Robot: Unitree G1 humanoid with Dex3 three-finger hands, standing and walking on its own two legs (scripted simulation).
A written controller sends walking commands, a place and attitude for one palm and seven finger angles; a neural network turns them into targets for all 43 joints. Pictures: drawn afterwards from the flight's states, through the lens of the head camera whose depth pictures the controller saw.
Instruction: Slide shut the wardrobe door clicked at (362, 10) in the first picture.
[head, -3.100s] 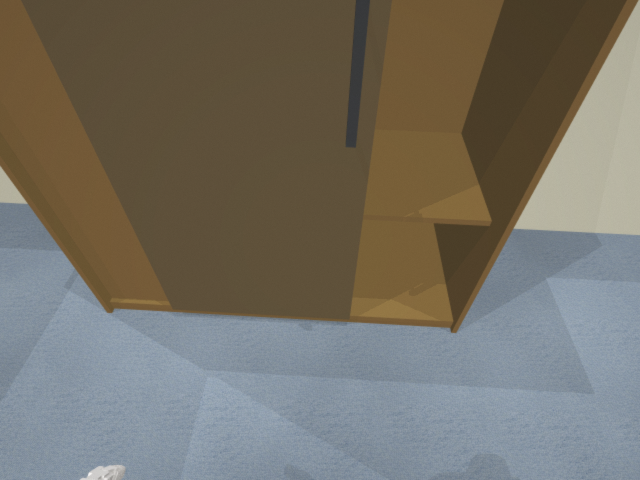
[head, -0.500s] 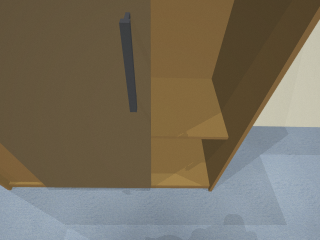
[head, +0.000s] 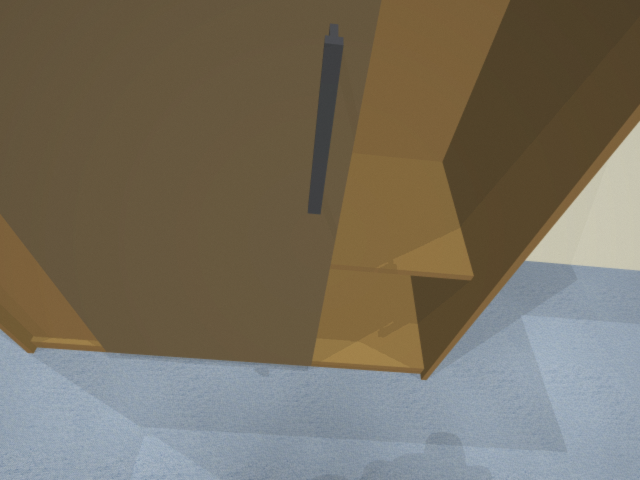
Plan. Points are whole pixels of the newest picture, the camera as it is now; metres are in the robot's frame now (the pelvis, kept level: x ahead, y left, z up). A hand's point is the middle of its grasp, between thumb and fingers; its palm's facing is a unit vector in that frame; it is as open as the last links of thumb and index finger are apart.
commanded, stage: come to a stop and stand still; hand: left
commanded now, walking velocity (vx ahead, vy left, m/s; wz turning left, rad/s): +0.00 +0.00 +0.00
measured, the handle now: (322, 131) +0.52 +0.05 +0.17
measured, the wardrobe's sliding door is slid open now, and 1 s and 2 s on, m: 0.37 0.37 0.37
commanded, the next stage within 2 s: look again from close up in 0.94 s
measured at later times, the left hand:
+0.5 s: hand out of the picture -0.04 +0.15 -0.17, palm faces +0.02 -0.99 -0.15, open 7.4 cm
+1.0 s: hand out of the picture -0.06 +0.13 -0.17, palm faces +0.05 -0.99 -0.15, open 7.4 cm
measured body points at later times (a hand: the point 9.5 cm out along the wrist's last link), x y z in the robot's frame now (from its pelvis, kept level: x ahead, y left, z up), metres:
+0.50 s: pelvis -0.02 +0.00 +0.01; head -0.03 +0.00 +0.46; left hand -0.04 +0.20 -0.16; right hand -0.05 -0.21 -0.16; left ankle +0.00 +0.08 -0.74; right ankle -0.05 -0.11 -0.74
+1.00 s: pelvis -0.02 -0.02 +0.01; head -0.02 -0.01 +0.46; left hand -0.06 +0.18 -0.16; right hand -0.05 -0.22 -0.16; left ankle +0.00 +0.08 -0.74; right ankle -0.05 -0.11 -0.74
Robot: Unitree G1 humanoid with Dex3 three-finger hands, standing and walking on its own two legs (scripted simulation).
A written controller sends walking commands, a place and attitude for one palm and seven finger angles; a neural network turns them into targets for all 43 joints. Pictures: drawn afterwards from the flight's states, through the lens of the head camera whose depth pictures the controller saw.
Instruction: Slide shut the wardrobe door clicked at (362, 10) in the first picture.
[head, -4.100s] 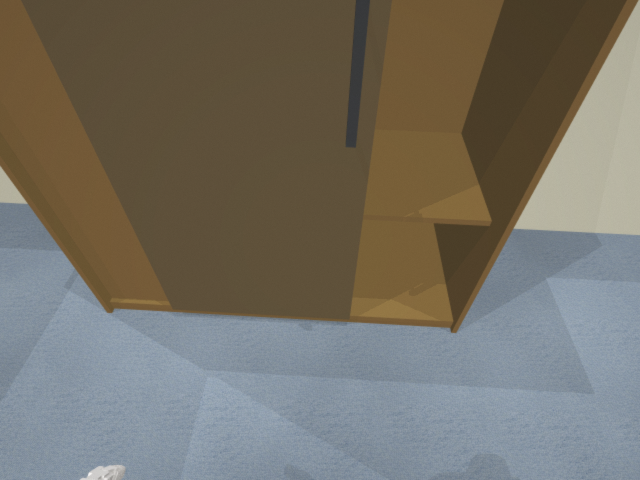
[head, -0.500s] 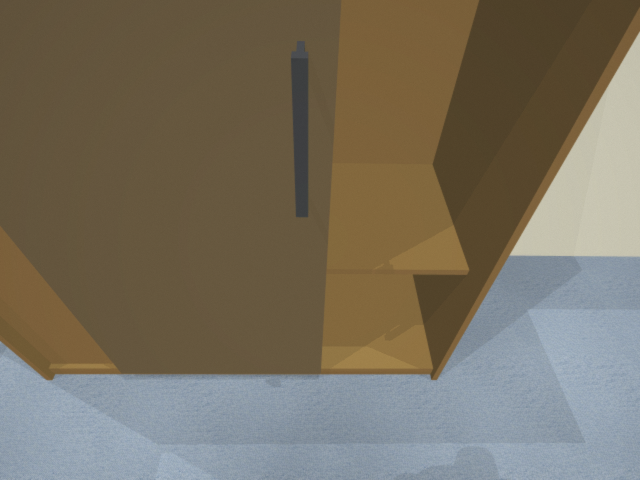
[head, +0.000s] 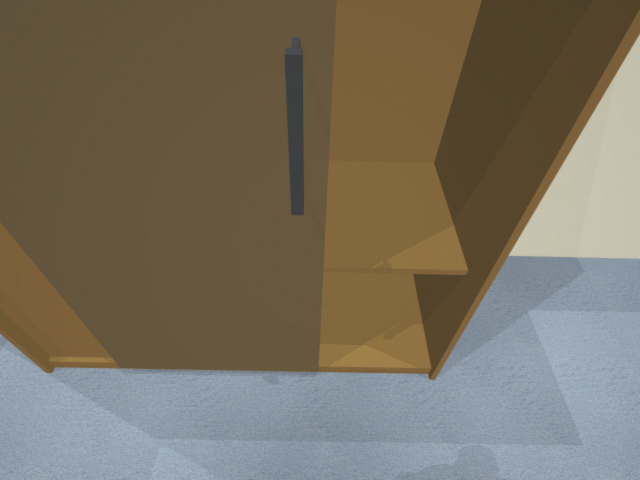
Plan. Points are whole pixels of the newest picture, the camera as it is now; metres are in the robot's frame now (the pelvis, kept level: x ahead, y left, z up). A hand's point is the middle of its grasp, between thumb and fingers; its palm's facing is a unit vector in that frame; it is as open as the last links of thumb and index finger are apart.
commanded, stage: look again from close up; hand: left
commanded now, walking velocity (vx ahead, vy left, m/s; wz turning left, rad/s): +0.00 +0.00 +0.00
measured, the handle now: (296, 136) +0.54 +0.07 +0.16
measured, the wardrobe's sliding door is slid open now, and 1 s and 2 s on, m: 0.37 0.37 0.37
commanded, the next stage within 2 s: none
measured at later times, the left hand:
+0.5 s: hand out of the picture +0.02 +0.18 -0.18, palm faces +0.03 -0.98 -0.22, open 7.4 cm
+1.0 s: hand out of the picture -0.02 +0.17 -0.18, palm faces +0.04 -0.98 -0.18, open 7.4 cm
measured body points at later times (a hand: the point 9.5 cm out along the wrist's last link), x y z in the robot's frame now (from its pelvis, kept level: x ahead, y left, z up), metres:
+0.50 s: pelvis +0.01 +0.00 -0.01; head +0.00 +0.00 +0.44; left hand +0.02 +0.23 -0.16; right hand +0.02 -0.22 -0.17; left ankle +0.02 +0.10 -0.74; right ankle -0.03 -0.09 -0.74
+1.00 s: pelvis +0.01 +0.00 +0.00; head +0.01 +0.01 +0.45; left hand -0.02 +0.22 -0.17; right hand +0.02 -0.22 -0.16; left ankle +0.02 +0.10 -0.74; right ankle -0.03 -0.09 -0.74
